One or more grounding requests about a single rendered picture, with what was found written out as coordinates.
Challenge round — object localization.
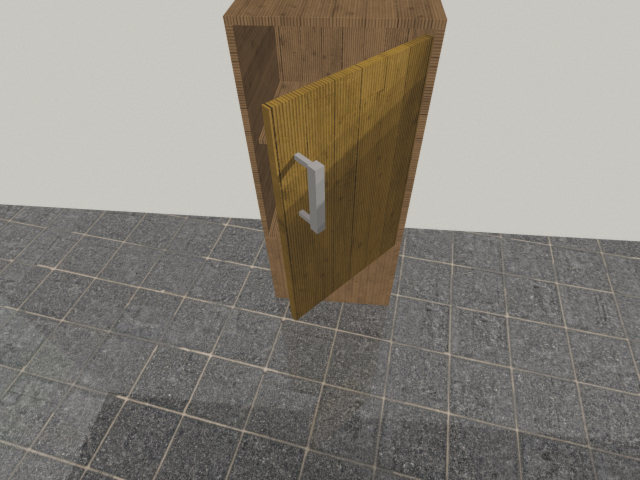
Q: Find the handle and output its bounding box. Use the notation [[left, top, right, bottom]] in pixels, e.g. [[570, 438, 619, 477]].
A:
[[294, 152, 325, 234]]

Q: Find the cupboard door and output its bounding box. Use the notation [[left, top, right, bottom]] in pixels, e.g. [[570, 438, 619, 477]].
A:
[[261, 34, 434, 321]]

